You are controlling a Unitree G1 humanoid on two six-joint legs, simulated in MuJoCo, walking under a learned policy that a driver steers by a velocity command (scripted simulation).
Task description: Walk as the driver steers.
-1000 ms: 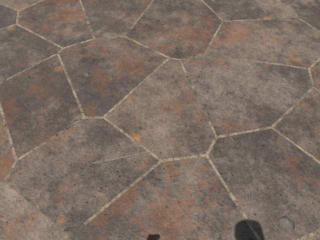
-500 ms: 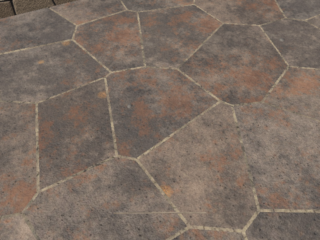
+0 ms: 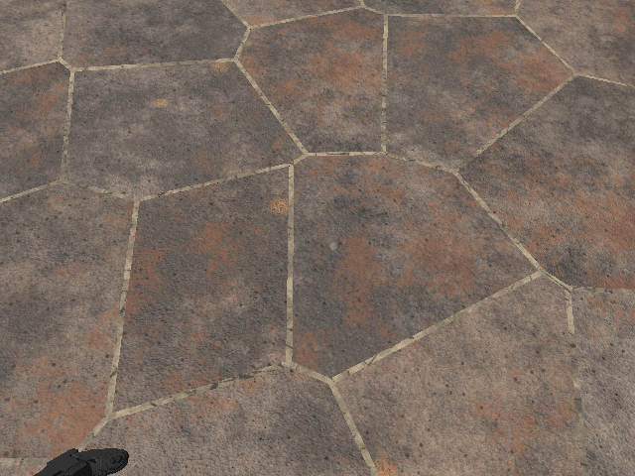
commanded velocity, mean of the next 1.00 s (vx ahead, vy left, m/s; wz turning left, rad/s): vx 0.05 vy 0.00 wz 0.07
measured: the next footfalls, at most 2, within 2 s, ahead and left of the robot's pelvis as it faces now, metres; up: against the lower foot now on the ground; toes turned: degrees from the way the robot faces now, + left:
right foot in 0.12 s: +0.24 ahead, -0.12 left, +0.00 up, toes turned +9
left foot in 0.50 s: +0.12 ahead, +0.12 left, +0.00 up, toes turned +14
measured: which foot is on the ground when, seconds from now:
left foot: down 0.00-0.12, up 0.14-0.48, down 0.50-0.90, up 0.92-1.00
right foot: up 0.00-0.10, down 0.12-0.50, up 0.52-0.88, down 0.90-1.00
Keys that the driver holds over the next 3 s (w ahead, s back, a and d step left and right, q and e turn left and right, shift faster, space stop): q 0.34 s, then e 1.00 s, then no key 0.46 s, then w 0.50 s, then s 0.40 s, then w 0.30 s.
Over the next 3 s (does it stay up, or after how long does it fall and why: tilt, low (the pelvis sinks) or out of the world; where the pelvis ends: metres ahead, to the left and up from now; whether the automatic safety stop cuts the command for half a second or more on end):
stays up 0.39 -0.05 0.00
